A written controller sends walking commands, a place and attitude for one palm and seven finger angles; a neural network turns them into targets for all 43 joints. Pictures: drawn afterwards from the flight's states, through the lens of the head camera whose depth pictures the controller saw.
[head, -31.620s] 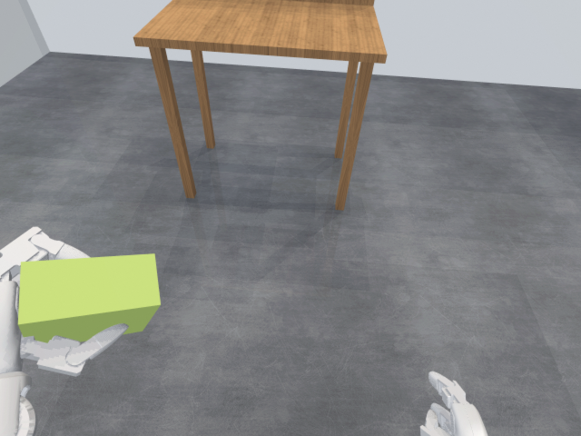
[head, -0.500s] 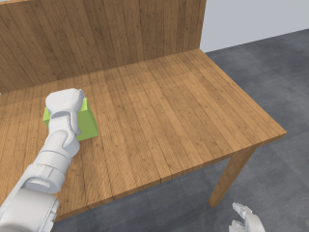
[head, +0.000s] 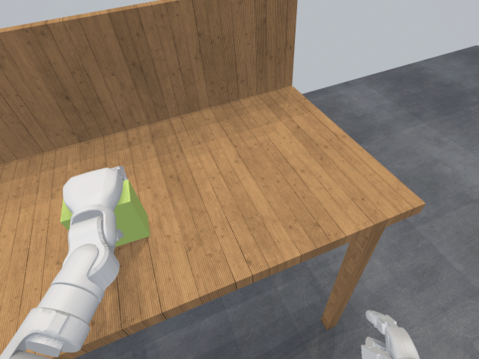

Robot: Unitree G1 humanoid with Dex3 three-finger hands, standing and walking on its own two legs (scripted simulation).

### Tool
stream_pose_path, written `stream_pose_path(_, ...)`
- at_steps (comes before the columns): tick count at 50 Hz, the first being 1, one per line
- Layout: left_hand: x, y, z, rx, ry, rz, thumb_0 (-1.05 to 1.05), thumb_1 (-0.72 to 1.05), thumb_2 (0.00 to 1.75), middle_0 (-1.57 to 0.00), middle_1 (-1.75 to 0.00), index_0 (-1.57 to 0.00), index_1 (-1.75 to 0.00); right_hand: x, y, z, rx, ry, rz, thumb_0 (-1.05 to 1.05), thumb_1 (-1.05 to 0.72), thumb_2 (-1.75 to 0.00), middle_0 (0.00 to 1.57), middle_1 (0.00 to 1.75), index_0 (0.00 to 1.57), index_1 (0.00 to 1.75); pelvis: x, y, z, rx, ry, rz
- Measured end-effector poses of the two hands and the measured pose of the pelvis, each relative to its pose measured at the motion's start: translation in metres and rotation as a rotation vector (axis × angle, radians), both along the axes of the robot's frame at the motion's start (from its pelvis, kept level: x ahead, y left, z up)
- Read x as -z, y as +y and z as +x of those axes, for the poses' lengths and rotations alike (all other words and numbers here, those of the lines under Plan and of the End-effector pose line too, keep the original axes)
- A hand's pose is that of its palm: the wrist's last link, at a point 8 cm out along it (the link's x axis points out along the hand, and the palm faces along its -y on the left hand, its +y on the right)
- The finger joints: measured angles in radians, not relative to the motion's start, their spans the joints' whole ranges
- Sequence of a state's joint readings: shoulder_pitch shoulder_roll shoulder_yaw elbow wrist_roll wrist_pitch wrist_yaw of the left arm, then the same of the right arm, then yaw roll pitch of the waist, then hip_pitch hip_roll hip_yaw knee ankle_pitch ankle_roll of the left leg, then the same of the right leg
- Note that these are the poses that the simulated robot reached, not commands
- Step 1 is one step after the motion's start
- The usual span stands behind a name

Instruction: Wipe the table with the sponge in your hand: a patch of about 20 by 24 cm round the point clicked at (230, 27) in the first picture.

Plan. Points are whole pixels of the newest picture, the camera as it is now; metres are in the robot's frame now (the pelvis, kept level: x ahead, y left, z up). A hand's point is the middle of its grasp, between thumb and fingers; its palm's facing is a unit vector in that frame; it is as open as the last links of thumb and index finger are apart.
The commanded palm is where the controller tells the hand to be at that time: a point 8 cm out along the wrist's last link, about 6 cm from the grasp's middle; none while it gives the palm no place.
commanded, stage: wipe back along the middle lane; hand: left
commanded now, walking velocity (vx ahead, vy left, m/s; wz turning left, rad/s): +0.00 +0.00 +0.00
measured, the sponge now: (113, 223) +0.34 +0.27 +0.05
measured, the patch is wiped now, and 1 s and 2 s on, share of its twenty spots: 0.65 0.75 0.75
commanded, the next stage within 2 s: slide across to the third lane in 1.06 s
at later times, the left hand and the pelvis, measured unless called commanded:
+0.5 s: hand (110, 227) +0.30 +0.25 +0.09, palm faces +0.06 -0.05 -1.00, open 9.7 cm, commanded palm +0.25 +0.23 +0.12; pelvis -0.01 +0.00 +0.00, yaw -1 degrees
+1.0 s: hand (116, 253) +0.25 +0.22 +0.09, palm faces +0.11 -0.10 -0.99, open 9.7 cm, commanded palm +0.20 +0.20 +0.12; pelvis -0.01 -0.01 +0.00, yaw -1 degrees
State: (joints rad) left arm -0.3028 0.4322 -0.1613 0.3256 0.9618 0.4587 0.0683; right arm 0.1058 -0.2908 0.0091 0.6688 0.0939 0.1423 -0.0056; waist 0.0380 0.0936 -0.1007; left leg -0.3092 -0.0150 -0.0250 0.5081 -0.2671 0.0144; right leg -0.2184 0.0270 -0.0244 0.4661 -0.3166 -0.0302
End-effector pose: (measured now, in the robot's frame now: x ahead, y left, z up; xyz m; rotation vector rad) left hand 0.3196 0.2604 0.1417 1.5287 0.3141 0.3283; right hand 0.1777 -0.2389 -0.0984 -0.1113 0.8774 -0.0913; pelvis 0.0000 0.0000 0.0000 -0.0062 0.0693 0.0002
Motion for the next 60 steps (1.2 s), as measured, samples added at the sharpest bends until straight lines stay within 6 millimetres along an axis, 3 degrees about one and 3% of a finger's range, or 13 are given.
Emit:
stream_pose_path(16,0.000,-0.013,-0.031,-0.010,-0.036,-0.029,0.03,-0.46,1.09,-0.70,-1.46,-0.73,-1.42,-0.013,0.018,0.020,-0.048,-0.090,0.033,0.01,-0.91,-0.90,0.20,0.30,0.20,0.29,0.001,-0.001,-0.008,0.003,-0.029,0.003)
stream_pose_path(31,-0.001,-0.024,-0.057,0.015,-0.068,-0.052,0.03,-0.46,1.09,-0.69,-1.47,-0.73,-1.42,-0.018,0.021,0.024,-0.063,-0.131,0.055,0.01,-0.91,-0.90,0.20,0.30,0.20,0.29,0.002,0.000,-0.008,0.014,-0.044,0.004)
stream_pose_path(47,-0.001,-0.043,-0.086,0.016,-0.095,-0.070,0.04,-0.46,1.09,-0.69,-1.47,-0.73,-1.41,-0.032,0.035,0.044,-0.118,-0.214,0.104,0.01,-0.91,-0.90,0.20,0.30,0.20,0.29,0.004,-0.004,-0.014,0.016,-0.065,0.010)
stream_pose_path(60,-0.003,-0.051,-0.109,0.017,-0.122,-0.112,0.03,-0.46,1.09,-0.69,-1.47,-0.74,-1.41,-0.038,0.027,0.041,-0.123,-0.235,0.089,0.01,-0.91,-0.90,0.20,0.30,0.20,0.29,0.004,-0.013,-0.020,0.026,-0.087,0.012)
